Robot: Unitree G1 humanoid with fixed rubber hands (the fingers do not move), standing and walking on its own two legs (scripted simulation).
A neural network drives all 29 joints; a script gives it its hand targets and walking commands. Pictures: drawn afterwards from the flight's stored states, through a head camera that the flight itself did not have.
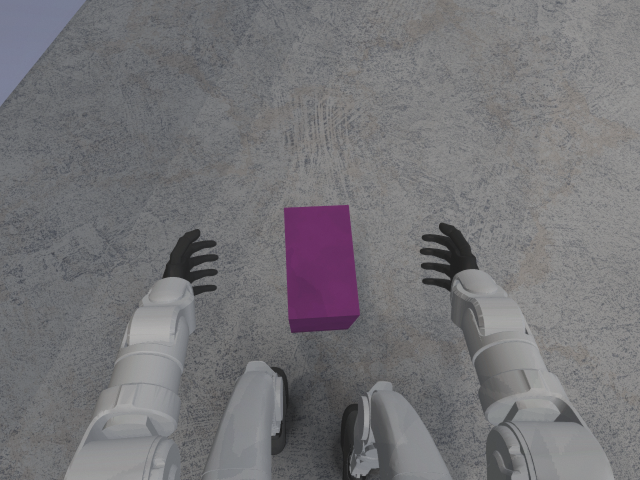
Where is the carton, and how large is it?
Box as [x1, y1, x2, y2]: [284, 205, 359, 332]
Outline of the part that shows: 348,205 284,208 288,318 291,332 348,328 359,315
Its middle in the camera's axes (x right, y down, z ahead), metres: +0.00 +0.08 +1.01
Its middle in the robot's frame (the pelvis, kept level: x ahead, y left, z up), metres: +0.50 +0.01 -0.56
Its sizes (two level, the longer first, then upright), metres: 0.267 0.157 0.240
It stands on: the floor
